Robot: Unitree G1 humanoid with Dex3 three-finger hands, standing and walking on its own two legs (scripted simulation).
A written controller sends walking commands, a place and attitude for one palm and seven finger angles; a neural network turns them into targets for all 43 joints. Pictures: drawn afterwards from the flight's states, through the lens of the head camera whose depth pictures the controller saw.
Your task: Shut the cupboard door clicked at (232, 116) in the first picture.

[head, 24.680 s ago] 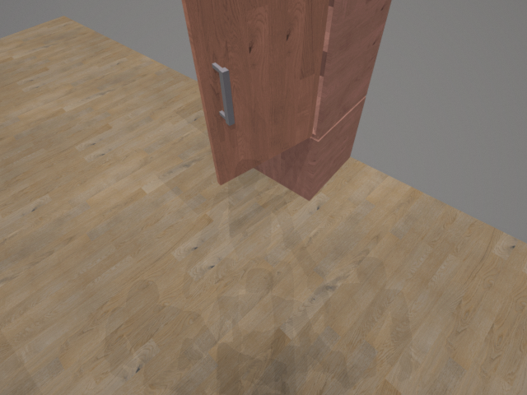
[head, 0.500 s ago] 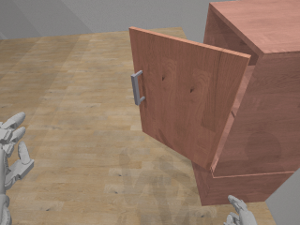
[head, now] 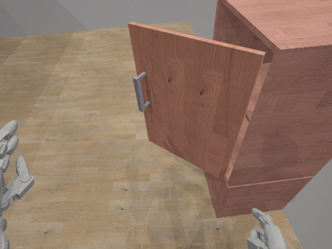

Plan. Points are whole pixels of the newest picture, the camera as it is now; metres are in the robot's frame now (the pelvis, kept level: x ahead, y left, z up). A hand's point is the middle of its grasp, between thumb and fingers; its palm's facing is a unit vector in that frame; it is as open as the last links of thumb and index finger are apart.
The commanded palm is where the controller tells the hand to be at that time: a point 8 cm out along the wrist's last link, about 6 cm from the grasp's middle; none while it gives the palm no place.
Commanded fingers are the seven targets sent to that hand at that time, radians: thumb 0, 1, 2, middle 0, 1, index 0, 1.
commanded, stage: step back with the hand held close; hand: left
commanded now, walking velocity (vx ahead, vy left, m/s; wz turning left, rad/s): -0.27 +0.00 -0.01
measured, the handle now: (142, 92) +0.66 +0.16 +0.00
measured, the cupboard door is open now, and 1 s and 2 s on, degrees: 49 49 49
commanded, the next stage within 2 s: stop stepping back and stand still in 1.42 s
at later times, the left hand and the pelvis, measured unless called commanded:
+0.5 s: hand (3, 212) +0.14 +0.28 +0.15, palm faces +0.44 -0.77 -0.47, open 7.4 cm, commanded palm +0.08 +0.32 +0.17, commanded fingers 0.00 0.90 0.90 -0.20 -0.30 -0.20 -0.30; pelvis -0.06 +0.02 -0.02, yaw -1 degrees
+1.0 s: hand out of the picture +0.08 +0.28 +0.16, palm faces +0.49 -0.71 -0.51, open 7.4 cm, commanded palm +0.01 +0.30 +0.17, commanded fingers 0.00 0.90 0.90 -0.20 -0.30 -0.20 -0.30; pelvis -0.11 +0.00 -0.03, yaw +2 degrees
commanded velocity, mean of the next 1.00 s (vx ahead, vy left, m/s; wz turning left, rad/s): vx -0.32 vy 0.00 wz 0.00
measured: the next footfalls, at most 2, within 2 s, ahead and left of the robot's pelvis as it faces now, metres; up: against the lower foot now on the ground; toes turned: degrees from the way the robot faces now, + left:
right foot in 1.42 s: -0.26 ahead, -0.13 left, +0.00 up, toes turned +2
